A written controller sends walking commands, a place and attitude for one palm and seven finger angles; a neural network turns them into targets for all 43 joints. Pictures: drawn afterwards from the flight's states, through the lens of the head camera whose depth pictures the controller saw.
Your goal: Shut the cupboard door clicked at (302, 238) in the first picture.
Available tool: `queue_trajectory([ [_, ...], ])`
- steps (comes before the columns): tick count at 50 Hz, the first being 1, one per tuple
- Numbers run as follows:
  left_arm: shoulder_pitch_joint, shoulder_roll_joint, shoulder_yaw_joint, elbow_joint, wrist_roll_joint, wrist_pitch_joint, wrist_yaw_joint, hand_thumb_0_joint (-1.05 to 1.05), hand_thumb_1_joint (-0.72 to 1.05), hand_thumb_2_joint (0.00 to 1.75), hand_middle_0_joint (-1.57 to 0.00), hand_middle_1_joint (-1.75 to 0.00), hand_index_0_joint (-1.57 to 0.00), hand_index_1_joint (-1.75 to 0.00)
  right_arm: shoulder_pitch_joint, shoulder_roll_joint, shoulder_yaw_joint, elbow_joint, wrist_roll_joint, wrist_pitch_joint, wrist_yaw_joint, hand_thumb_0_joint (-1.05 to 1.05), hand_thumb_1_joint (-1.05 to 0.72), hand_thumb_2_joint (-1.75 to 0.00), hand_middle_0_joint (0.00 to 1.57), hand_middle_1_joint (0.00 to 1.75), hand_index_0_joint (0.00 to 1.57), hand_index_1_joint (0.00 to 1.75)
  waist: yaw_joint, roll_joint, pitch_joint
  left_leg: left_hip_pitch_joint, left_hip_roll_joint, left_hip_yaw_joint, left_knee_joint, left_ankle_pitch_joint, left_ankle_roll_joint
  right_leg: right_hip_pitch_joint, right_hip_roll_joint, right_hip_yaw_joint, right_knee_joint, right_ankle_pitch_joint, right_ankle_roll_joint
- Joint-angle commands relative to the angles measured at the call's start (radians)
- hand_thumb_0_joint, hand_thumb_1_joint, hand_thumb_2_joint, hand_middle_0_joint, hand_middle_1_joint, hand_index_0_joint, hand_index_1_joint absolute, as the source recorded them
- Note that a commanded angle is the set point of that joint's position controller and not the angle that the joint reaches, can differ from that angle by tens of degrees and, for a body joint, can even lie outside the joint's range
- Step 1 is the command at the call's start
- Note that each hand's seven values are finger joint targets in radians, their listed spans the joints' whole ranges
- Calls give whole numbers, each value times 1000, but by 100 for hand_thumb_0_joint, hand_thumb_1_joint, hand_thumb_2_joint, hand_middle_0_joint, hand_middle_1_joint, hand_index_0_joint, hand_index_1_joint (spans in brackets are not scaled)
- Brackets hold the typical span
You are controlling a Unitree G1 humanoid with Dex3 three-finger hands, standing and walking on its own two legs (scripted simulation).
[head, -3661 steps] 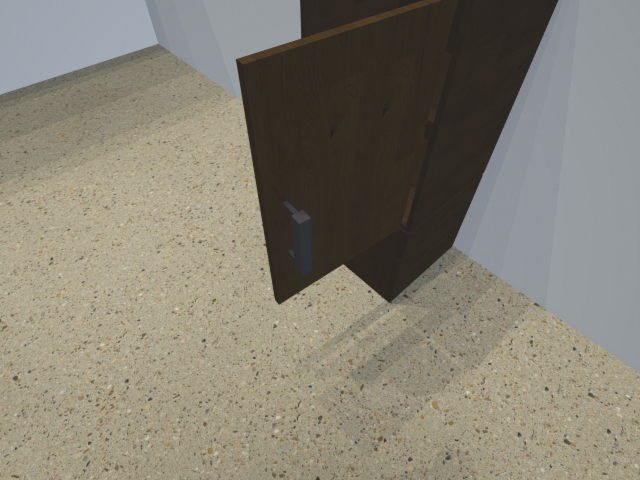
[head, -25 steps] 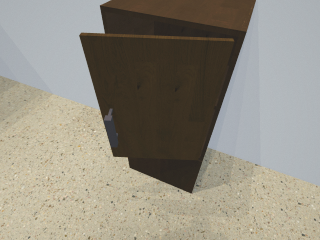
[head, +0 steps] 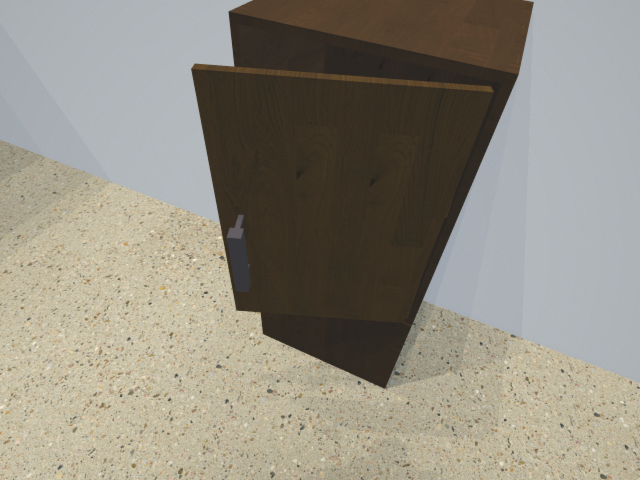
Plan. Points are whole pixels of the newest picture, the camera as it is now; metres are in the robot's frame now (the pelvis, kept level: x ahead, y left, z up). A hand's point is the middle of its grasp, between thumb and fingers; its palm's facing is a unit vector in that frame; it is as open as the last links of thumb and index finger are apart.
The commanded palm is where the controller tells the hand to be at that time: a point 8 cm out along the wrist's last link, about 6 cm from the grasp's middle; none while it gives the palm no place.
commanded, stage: look again from close up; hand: left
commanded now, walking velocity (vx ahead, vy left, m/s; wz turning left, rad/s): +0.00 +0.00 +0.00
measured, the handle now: (241, 253) +0.53 +0.18 -0.10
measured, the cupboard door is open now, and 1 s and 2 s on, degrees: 21 21 21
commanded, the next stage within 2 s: shuffle to correct the standing spot in 0.32 s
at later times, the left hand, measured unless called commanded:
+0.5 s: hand out of the picture -0.01 +0.18 -0.18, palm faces +0.01 -0.98 -0.18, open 7.4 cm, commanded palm none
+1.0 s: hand out of the picture +0.07 +0.14 -0.18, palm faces -0.02 -0.99 -0.16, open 7.3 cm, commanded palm none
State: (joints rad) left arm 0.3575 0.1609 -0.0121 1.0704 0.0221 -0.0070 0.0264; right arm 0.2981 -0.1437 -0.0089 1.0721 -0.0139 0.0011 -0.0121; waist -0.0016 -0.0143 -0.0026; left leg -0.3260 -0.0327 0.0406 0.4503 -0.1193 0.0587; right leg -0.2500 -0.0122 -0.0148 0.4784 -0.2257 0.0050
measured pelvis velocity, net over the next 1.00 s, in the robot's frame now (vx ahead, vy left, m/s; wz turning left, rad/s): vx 0.07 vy -0.02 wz -0.03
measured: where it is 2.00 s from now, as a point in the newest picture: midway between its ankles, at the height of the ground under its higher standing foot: outside the picture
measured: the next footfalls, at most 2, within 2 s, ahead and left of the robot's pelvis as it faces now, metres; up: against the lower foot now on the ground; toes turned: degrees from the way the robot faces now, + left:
none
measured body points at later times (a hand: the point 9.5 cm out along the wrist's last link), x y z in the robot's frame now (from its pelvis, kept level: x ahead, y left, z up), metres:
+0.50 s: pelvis +0.02 +0.01 +0.00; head +0.02 +0.02 +0.45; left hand -0.01 +0.23 -0.16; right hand +0.03 -0.22 -0.15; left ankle +0.09 +0.08 -0.74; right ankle +0.03 -0.13 -0.74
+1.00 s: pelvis +0.07 -0.02 +0.00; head +0.10 -0.01 +0.45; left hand +0.07 +0.19 -0.16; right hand +0.08 -0.24 -0.15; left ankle +0.09 +0.08 -0.74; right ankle +0.03 -0.14 -0.74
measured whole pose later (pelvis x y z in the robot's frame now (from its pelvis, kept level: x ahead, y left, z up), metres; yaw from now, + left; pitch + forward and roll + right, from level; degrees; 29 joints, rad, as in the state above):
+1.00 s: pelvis +0.07 -0.02 +0.00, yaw -2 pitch +0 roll +0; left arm 0.31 0.13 -0.02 1.08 0.02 -0.01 0.05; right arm 0.25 -0.14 -0.01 1.10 0.00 -0.01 -0.04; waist 0.00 -0.03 0.04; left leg -0.25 -0.02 0.07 0.46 -0.22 0.04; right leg -0.18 0.00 0.02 0.48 -0.31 0.00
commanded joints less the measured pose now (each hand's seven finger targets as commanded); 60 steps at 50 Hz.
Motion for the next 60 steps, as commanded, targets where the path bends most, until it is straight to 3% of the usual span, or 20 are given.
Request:
queue_trajectory([
  [1,74,88,20,-22,3,-14,9,0,90,90,-20,-30,-20,-30,19,-135,-28,-34,0,-16,-5,0,-90,-90,20,30,20,30,2,26,93,-11,138,-191,-197,-397,-12,-78,-57,94,-121,-224,-40],
  [3,83,91,23,-16,5,-12,9,0,90,90,-20,-30,-20,-30,14,-141,-32,-33,-2,-11,-4,0,-90,-90,20,30,20,30,3,19,103,-21,133,-193,-199,-416,-14,-91,-53,98,-125,-257,-39],
  [9,81,96,20,-9,3,-20,7,0,90,90,-20,-30,-20,-30,-1,-144,-29,-30,2,-21,-5,0,-90,-90,20,30,20,30,2,15,66,34,135,-186,-190,-334,-11,-70,-64,103,-129,-180,-42],
  [13,85,98,22,-2,5,-16,7,0,90,90,-20,-30,-20,-30,-10,-156,-32,-24,0,-17,-4,0,-90,-90,20,30,20,30,4,41,89,5,142,-208,-224,-410,-12,-73,-55,90,-123,-211,-35],
  [21,87,102,20,6,3,-19,8,0,90,90,-20,-30,-20,-30,-11,-155,-29,-16,2,-24,-4,0,-90,-90,20,30,20,30,11,36,65,22,146,-214,-235,-354,-6,-23,-61,86,-113,-117,-38],
  [23,106,75,16,19,4,-16,6,0,90,90,-20,-30,-20,-30,9,-134,-24,-4,-1,-19,-3,0,-90,-90,20,30,20,30,8,24,44,40,147,-207,-232,-419,-8,-25,-51,74,-106,-196,-34],
  [25,115,71,19,18,7,-13,3,0,90,90,-20,-30,-20,-30,10,-135,-27,-2,-4,-16,-4,0,-90,-90,20,30,20,30,12,9,69,17,151,-205,-214,-466,1,-34,-44,74,-95,-246,-40],
  [29,116,66,22,13,3,-20,-5,0,90,90,-20,-30,-20,-30,15,-117,-24,-5,-4,-26,-5,0,-90,-90,20,30,20,30,10,-5,93,29,140,-175,-150,-386,10,-48,-55,104,-101,-222,-63],
  [33,111,67,26,4,5,-18,-8,0,90,90,-20,-30,-20,-30,32,-127,-32,-5,-6,-28,-5,0,-90,-90,20,30,20,30,4,50,128,4,170,-210,-187,-511,24,-87,-31,76,-49,-295,-64],
  [35,121,56,27,3,7,-21,-9,0,90,90,-20,-30,-20,-30,29,-128,-33,-11,-2,-30,-6,0,-90,-90,20,30,20,30,14,46,147,-17,190,-236,-194,-485,42,-68,-27,61,-26,-224,-63],
  [38,132,49,19,15,-1,-31,1,0,90,90,-20,-30,-20,-30,19,-87,-17,-12,4,-41,-10,0,-90,-90,20,30,20,30,18,13,115,10,130,-136,-103,-228,8,-12,-74,123,-92,-68,-66],
  [40,112,54,14,21,-5,-37,10,0,90,90,-20,-30,-20,-30,27,-64,-7,-1,8,-46,-15,0,-90,-90,20,30,20,30,7,-27,86,77,111,-84,-41,34,-9,2,-88,132,-93,150,-55],
  [42,89,74,13,14,-10,-42,18,0,90,90,-20,-30,-20,-30,36,-80,-7,12,12,-52,-25,0,-90,-90,20,30,20,30,1,-6,16,158,126,-85,-35,240,-12,49,-95,116,-74,349,-40],
  [45,74,85,19,-6,-9,-30,30,0,90,90,-20,-30,-20,-30,28,-80,-12,7,16,-42,-32,0,-90,-90,20,30,20,30,4,8,-7,188,135,-79,-12,352,-14,67,-108,114,-40,444,-31],
  [51,28,108,36,-47,-6,-10,32,0,90,90,-20,-30,-20,-30,-9,-101,-30,-28,8,-15,-30,0,-90,-90,20,30,20,30,8,-1,-37,174,136,-66,29,287,-22,66,-120,134,-5,417,-45],
  [54,9,111,35,-60,-4,-7,29,0,90,90,-20,-30,-20,-30,-35,-102,-32,-41,6,-10,-23,0,-90,-90,20,30,20,30,10,-12,-38,163,131,-66,22,192,-25,59,-125,146,-25,344,-51],
  [57,-33,113,30,-72,-5,-3,24,0,90,90,-20,-30,-20,-30,-54,-105,-28,-47,5,-6,-16,0,-90,-90,20,30,20,30,5,-10,10,147,130,-84,-29,68,-27,14,-112,145,-62,180,-47],
  [58,41,133,35,-67,4,-20,54,0,90,90,-20,-30,-20,-30,-125,-161,-32,-128,13,-17,-9,0,-90,-90,20,30,20,30,29,22,11,142,143,-56,150,118,-44,2,-136,189,-71,408,-31],
  [59,-12,176,37,-93,0,-32,53,0,90,90,-20,-30,-20,-30,-109,-148,-24,-154,9,-13,-7,0,-90,-90,20,30,20,30,-18,55,-3,119,115,-55,118,63,-56,29,-181,208,-43,538,-58],
  [60,-36,173,34,-122,-6,-37,46,0,90,90,-20,-30,-20,-30,-31,-118,-25,-144,1,-18,-6,0,-90,-90,20,30,20,30,-34,-14,-97,132,112,-59,77,26,-39,93,-165,186,12,514,-76],
])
